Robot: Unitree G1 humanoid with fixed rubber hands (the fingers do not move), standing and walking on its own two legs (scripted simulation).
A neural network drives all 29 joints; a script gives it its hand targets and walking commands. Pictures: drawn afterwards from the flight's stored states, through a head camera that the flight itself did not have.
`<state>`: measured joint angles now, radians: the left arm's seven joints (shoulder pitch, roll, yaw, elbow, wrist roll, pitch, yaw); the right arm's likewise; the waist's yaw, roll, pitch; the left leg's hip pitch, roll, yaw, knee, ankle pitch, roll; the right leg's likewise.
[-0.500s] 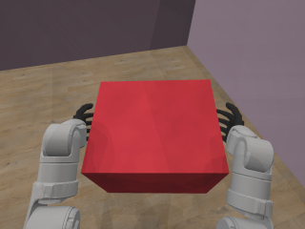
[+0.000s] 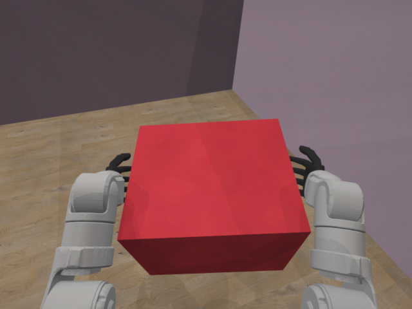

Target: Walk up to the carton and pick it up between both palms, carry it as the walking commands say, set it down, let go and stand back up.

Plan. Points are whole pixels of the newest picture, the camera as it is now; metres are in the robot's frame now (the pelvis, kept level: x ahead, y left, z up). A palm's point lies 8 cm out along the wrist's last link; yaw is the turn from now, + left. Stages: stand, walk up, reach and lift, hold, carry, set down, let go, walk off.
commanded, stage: carry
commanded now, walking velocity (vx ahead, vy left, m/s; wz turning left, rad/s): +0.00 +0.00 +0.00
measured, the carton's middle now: (212, 199) +0.35 -0.01 +0.05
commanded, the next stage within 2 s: hold in 1.70 s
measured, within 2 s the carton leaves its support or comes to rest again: neither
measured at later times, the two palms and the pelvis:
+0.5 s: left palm (106, 197) +0.32 +0.20 +0.08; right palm (297, 199) +0.32 -0.17 +0.10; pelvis -0.02 +0.01 +0.00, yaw +1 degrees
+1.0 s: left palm (110, 195) +0.33 +0.20 +0.07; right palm (292, 197) +0.34 -0.17 +0.08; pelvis +0.00 +0.02 +0.00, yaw +1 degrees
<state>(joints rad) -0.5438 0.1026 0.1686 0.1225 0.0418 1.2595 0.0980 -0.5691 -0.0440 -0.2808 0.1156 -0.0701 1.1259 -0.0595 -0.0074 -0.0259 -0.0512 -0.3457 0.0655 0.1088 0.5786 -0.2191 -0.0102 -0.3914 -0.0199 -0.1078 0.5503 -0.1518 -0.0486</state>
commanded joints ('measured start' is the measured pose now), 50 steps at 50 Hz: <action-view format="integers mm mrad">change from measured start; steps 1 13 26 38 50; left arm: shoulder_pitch -904 -1012 -798 -760 -699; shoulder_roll -998 -1040 -1046 -989 -983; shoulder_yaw -527 -376 -412 -441 -436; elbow -171 48 -71 5 -4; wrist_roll -393 -324 -285 -271 -253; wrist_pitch -102 -196 -297 -328 -357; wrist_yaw -276 -302 -287 -278 -281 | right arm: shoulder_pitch -648 -782 -626 -593 -601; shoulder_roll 986 956 979 911 893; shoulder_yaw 623 465 530 537 545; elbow -1 163 26 88 31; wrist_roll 410 294 287 267 260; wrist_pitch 57 -39 -135 -175 -207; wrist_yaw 285 295 281 267 271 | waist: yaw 0 5 4 5 6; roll -12 40 43 30 14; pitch -373 -349 -423 -510 -469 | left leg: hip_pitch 142 -16 47 104 95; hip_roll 35 65 101 92 99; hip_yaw -45 -72 -142 -99 -107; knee -75 -135 -164 -87 -121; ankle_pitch -151 -213 -178 56 -3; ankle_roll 5 -2 38 37 40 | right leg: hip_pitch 64 111 159 200 175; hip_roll -144 -135 -122 -143 -131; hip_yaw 163 131 83 91 90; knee -244 -154 -107 -49 -69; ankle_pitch -265 -180 -100 119 70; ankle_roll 23 29 14 2 11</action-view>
